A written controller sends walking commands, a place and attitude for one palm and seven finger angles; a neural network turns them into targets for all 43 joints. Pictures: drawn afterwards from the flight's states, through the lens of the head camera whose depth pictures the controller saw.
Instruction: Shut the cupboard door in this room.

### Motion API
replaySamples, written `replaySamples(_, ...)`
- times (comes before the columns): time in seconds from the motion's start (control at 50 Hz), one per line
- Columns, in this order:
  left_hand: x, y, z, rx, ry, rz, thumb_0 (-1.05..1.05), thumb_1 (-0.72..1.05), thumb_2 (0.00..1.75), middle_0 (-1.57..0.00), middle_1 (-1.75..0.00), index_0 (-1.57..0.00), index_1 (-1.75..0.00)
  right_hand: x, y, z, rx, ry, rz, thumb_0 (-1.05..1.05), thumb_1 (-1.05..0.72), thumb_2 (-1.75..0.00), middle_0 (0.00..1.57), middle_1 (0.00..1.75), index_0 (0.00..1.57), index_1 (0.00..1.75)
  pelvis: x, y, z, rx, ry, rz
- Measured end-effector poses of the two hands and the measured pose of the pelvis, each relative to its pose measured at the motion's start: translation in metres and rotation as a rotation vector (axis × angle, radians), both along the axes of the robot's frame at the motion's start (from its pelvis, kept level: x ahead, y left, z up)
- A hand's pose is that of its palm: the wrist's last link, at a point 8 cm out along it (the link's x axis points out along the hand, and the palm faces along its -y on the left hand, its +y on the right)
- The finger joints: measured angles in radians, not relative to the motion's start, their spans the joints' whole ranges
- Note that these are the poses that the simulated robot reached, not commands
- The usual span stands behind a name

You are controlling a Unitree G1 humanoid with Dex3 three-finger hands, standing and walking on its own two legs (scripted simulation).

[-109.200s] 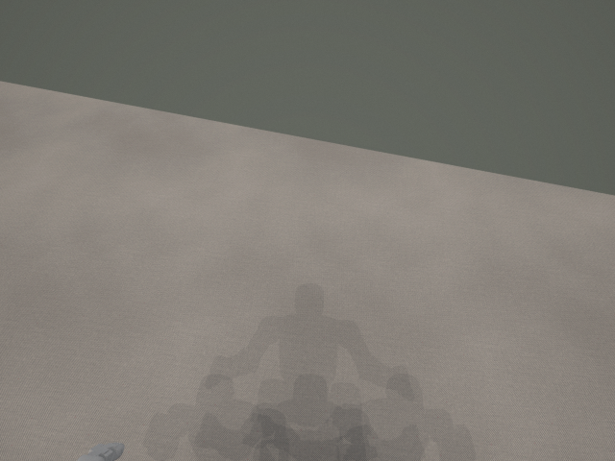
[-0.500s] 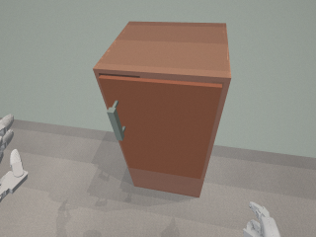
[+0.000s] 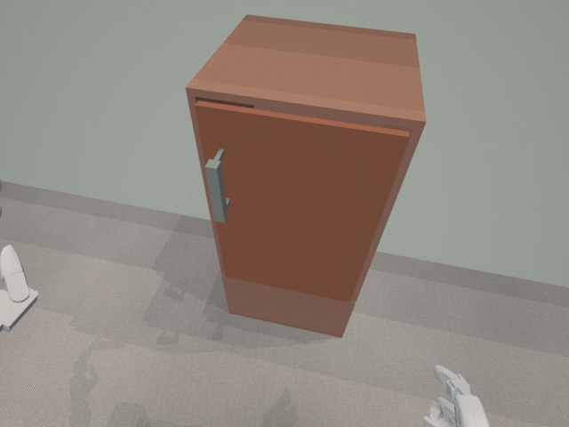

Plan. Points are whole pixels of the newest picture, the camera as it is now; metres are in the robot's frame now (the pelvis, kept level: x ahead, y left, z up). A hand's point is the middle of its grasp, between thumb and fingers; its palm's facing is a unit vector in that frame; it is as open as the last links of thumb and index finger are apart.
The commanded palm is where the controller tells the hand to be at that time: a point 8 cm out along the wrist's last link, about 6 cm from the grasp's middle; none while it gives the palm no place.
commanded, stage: step back with the hand held close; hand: left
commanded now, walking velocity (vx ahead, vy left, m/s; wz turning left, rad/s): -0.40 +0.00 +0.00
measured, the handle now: (220, 186) +0.58 +0.18 -0.03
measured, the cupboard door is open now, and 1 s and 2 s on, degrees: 0 0 0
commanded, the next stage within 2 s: stop stepping back and stand still in 0.92 s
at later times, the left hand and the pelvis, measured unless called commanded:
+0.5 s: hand (17, 315) +0.18 +0.27 +0.17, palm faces +0.43 -0.78 -0.46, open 7.4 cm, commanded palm +0.11 +0.30 +0.19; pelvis -0.03 +0.00 +0.00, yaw +0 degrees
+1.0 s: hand out of the picture +0.08 +0.28 +0.18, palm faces +0.43 -0.79 -0.44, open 7.4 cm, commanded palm +0.02 +0.31 +0.19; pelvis -0.11 +0.01 +0.01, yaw +1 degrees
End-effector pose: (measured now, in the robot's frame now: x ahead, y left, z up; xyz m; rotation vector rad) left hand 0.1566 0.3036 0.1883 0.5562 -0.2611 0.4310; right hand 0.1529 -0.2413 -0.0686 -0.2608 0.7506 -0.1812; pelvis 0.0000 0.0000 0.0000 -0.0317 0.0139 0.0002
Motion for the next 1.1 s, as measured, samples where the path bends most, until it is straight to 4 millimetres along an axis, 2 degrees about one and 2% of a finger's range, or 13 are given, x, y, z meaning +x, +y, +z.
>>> replaySamples(0.16,-0.002,-0.006,0.005,0.021,-0.049,-0.051,0.01,0.88,0.9,-0.21,-0.3,-0.21,-0.3,-0.017,-0.004,-0.005,-0.007,0.027,-0.014,0.01,-0.9,-0.89,0.2,0.3,0.2,0.3,-0.007,0.0,-0.003,-0.012,0.014,0.001)
replaySamples(0.26,-0.003,-0.001,0.005,0.035,-0.046,-0.072,0.01,0.88,0.9,-0.21,-0.3,-0.21,-0.3,-0.027,-0.004,-0.003,-0.023,0.052,-0.037,0.01,-0.91,-0.89,0.2,0.3,0.2,0.3,-0.009,0.004,-0.002,-0.018,0.023,0.0)
replaySamples(0.42,-0.012,0.009,0.006,0.052,-0.035,-0.048,0.01,0.88,0.9,-0.21,-0.3,-0.21,-0.3,-0.023,0.002,0.001,-0.036,0.045,-0.006,0.01,-0.91,-0.89,0.2,0.3,0.2,0.3,-0.014,0.002,0.001,-0.029,0.049,0.025)
replaySamples(0.52,-0.023,-0.005,0.003,0.028,-0.034,-0.074,0.01,0.89,0.9,-0.21,-0.3,-0.21,-0.3,-0.015,0.003,0.004,-0.027,0.01,0.043,0.01,-0.9,-0.89,0.2,0.3,0.2,0.3,-0.031,-0.007,0.0,-0.021,0.056,0.006)
replaySamples(0.62,-0.041,-0.024,0.004,0.027,-0.029,-0.131,0.01,0.89,0.9,-0.21,-0.3,-0.21,-0.3,-0.018,-0.001,0.011,-0.005,-0.047,0.049,0.01,-0.9,-0.89,0.2,0.3,0.2,0.3,-0.05,-0.015,-0.001,-0.029,0.036,0.008)
replaySamples(0.7,-0.061,-0.024,0.009,0.046,-0.043,-0.123,0.01,0.88,0.9,-0.21,-0.3,-0.21,-0.3,-0.034,-0.007,0.017,-0.008,-0.05,0.03,0.01,-0.91,-0.89,0.2,0.3,0.2,0.3,-0.059,-0.016,0.001,-0.018,0.032,0.025)
replaySamples(0.8,-0.08,0.0,0.008,0.023,-0.065,-0.047,0.01,0.88,0.9,-0.21,-0.3,-0.21,-0.3,-0.063,-0.009,0.016,-0.053,0.019,0.007,0.01,-0.91,-0.89,0.2,0.3,0.2,0.3,-0.07,-0.004,0.004,-0.013,0.045,0.04)
replaySamples(0.92,-0.099,0.02,0.001,0.009,-0.018,-0.027,0.01,0.88,0.9,-0.21,-0.3,-0.21,-0.3,-0.098,0.005,0.012,-0.054,0.046,-0.005,0.01,-0.91,-0.89,0.2,0.3,0.2,0.3,-0.099,0.007,0.006,-0.023,0.042,0.041)
replaySamples(1.0,-0.115,0.015,0.006,-0.006,-0.017,-0.049,0.01,0.89,0.9,-0.21,-0.3,-0.21,-0.3,-0.118,0.018,0.013,-0.019,0.032,0.017,0.01,-0.91,-0.89,0.2,0.3,0.2,0.3,-0.115,0.006,0.011,-0.037,0.069,0.012)
replaySamples(1.1,-0.131,-0.007,0.008,-0.008,-0.017,-0.117,0.01,0.89,0.9,-0.2,-0.3,-0.21,-0.3,-0.142,0.023,0.008,0.027,0.001,0.046,0.01,-0.9,-0.89,0.2,0.3,0.2,0.3,-0.147,-0.001,0.009,-0.024,0.087,-0.026)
